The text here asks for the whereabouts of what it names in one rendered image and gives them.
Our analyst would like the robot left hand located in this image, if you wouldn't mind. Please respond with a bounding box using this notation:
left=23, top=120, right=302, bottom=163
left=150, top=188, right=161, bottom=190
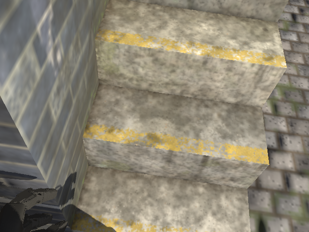
left=0, top=188, right=68, bottom=232

